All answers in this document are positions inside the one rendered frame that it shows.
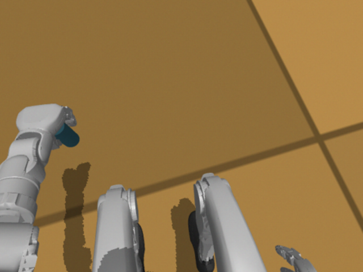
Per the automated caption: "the can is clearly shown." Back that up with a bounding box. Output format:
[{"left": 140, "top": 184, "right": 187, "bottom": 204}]
[{"left": 55, "top": 123, "right": 79, "bottom": 147}]

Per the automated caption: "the left robot hand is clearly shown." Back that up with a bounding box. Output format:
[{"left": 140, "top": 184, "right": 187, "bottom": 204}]
[{"left": 16, "top": 104, "right": 77, "bottom": 150}]

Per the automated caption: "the left robot arm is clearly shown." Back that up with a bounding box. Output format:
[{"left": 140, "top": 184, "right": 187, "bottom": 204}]
[{"left": 0, "top": 128, "right": 53, "bottom": 272}]

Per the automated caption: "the right robot foot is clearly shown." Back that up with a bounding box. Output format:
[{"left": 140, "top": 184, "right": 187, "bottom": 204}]
[{"left": 188, "top": 211, "right": 215, "bottom": 272}]

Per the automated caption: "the right robot hand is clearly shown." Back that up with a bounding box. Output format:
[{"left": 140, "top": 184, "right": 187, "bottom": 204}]
[{"left": 275, "top": 245, "right": 317, "bottom": 272}]

